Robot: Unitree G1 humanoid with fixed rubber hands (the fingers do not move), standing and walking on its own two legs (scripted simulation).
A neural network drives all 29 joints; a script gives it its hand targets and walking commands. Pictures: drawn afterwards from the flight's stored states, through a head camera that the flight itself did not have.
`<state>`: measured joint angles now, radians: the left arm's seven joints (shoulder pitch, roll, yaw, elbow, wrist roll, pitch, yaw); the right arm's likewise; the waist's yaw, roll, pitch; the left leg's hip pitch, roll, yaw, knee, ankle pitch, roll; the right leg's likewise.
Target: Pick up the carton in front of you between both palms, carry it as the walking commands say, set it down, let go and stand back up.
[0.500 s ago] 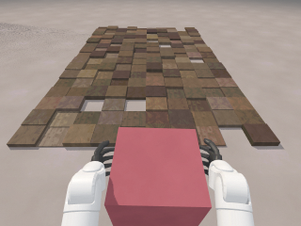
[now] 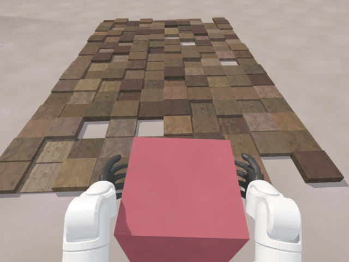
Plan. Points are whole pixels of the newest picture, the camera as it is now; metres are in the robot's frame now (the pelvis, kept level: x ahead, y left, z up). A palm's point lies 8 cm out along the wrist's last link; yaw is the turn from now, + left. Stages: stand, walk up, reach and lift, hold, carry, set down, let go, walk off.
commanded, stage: carry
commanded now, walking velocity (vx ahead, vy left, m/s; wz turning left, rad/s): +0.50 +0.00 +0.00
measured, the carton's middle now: (179, 206) +0.27 -0.01 +0.02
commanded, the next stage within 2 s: none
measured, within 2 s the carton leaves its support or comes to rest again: neither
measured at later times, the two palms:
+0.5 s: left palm (121, 84) +0.64 +0.16 +0.13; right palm (215, 81) +0.62 -0.13 +0.14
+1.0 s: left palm (142, 37) +1.02 +0.13 +0.14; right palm (207, 36) +1.03 -0.17 +0.14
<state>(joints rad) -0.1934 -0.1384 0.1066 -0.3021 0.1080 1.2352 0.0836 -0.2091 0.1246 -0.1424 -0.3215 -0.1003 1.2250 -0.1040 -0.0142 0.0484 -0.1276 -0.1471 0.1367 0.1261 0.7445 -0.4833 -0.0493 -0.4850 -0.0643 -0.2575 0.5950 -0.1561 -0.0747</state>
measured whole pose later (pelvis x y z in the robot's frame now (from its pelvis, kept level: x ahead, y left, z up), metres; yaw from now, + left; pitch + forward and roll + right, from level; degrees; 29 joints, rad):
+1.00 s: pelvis +0.63 -0.02 +0.00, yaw -1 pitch +5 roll +1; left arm -0.86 0.00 0.26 0.08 0.06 1.35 0.13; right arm -0.89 -0.03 -0.30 0.10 -0.05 1.33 -0.14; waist 0.05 0.02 0.06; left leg -0.52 0.01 0.03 1.35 -0.45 0.04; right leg -0.46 0.00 -0.16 0.61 -0.26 -0.11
